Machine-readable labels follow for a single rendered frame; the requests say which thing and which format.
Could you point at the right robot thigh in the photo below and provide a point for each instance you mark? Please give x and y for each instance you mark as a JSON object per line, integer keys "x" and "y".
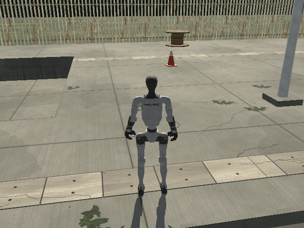
{"x": 163, "y": 141}

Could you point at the robot left hand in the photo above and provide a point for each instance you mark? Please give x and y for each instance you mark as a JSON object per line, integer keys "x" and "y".
{"x": 127, "y": 134}

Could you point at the left robot foot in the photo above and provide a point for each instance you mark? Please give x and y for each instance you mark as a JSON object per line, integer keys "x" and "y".
{"x": 141, "y": 191}

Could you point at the robot right hand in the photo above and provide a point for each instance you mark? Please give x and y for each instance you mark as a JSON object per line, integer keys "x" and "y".
{"x": 173, "y": 134}

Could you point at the robot left forearm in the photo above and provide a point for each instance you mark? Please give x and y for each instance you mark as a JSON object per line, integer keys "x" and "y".
{"x": 129, "y": 125}

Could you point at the left robot upper arm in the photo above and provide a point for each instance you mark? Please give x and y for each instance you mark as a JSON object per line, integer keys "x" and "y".
{"x": 134, "y": 109}

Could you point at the robot right forearm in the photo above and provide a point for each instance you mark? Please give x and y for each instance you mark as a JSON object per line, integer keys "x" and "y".
{"x": 173, "y": 126}

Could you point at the right robot upper arm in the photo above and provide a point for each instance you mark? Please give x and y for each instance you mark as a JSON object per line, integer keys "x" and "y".
{"x": 168, "y": 107}

